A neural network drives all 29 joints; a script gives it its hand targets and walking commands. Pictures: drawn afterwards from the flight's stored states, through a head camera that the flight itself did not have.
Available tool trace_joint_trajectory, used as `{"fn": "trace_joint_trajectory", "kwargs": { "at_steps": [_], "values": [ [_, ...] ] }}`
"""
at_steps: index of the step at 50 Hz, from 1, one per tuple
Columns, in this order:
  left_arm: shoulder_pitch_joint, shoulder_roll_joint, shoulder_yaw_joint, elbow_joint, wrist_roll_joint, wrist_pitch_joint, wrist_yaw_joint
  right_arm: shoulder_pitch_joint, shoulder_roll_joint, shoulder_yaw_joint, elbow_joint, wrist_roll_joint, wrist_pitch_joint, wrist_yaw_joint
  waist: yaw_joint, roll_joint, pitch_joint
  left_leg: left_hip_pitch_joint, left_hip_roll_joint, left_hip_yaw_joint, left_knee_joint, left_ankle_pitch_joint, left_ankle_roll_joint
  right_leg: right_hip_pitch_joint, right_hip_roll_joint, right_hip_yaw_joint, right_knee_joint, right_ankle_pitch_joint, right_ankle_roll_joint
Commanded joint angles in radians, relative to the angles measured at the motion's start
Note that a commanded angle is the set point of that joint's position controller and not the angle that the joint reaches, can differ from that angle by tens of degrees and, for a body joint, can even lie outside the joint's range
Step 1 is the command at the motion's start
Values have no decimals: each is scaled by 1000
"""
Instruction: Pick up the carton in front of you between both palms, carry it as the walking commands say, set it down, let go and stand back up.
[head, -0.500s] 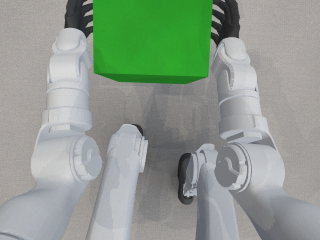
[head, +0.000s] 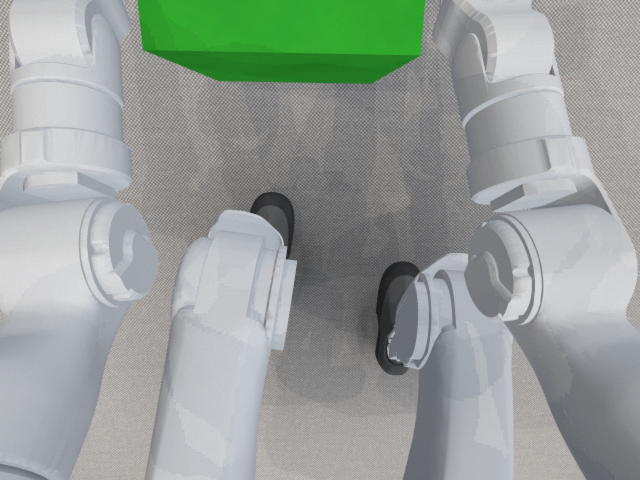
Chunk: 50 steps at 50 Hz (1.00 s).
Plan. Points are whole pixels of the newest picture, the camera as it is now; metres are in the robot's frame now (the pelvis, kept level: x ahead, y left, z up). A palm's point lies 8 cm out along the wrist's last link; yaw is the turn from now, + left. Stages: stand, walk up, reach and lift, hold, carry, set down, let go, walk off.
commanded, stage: set down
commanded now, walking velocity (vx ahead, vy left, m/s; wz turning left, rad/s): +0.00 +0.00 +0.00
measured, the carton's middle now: out of the picture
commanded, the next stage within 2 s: none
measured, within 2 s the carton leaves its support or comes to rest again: rests again in 0.36 s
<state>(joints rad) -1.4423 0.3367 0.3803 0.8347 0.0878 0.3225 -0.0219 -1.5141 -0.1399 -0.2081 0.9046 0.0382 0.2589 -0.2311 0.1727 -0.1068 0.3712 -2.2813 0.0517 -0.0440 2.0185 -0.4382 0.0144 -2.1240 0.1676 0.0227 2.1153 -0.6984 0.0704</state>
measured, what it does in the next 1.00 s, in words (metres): stands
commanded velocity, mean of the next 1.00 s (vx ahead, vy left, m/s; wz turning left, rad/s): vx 0.00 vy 0.00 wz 0.00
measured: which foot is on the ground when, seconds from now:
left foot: down 0.00-1.00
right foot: down 0.00-1.00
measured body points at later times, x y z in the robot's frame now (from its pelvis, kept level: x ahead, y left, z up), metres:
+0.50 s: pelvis -0.01 -0.01 -0.02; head +0.36 +0.07 +0.20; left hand +0.49 +0.32 -0.20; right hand +0.57 +0.02 -0.20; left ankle +0.14 +0.13 -0.37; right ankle +0.08 -0.12 -0.37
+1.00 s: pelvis -0.01 -0.01 -0.03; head +0.36 +0.06 +0.19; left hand +0.49 +0.32 -0.21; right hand +0.58 +0.01 -0.21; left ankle +0.14 +0.13 -0.37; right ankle +0.08 -0.12 -0.37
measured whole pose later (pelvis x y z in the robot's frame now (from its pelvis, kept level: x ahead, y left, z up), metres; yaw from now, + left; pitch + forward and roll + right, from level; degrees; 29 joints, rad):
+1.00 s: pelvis -0.01 -0.01 -0.03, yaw +1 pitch +33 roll +0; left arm -1.54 0.42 0.49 1.07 0.11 0.20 -0.16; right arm -1.63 -0.19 -0.19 1.04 -0.01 0.20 -0.10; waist 0.18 -0.08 0.52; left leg -2.25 0.08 -0.04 2.10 -0.43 -0.01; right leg -2.13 0.20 0.03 2.23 -0.68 0.06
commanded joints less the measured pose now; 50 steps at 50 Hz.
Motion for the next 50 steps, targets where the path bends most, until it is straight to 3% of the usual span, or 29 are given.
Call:
{"fn": "trace_joint_trajectory", "kwargs": {
  "at_steps": [1,11,21,34,46,49,50],
  "values": [
    [-594,-776,-363,-98,-151,-47,-269,-661,881,384,-158,128,-46,266,161,-22,-1385,1101,-96,71,-58,579,-16,202,58,-106,-174,254,-42],
    [-589,-725,-296,-6,-122,-68,-290,-637,841,318,-67,106,-57,277,161,-64,-1157,841,-86,83,-57,399,2,219,45,-81,-162,239,-51],
    [-625,-627,-249,33,-106,-94,-275,-683,747,328,-52,117,-83,266,187,-97,-1070,757,-76,74,-54,319,13,250,32,-72,-144,213,-49],
    [-547,-516,-155,159,-42,-96,-281,-587,613,228,71,40,-73,270,150,-99,-781,607,-69,57,-45,140,22,166,15,-60,-146,88,-50],
    [-451,-392,-69,234,-5,-101,-276,-484,488,171,101,-21,-58,262,133,-117,-651,540,-60,54,-24,100,33,208,5,-40,-142,78,-48],
    [-416,-291,-37,255,-3,-124,-253,-466,387,168,76,-21,-63,238,141,-113,-657,573,-49,60,-17,126,31,251,-4,-37,-141,91,-37],
    [-379,-181,1,267,3,-142,-224,-441,277,148,72,-25,-71,214,144,-107,-666,595,-41,62,-16,140,27,265,-9,-37,-140,98,-30]
  ]
}}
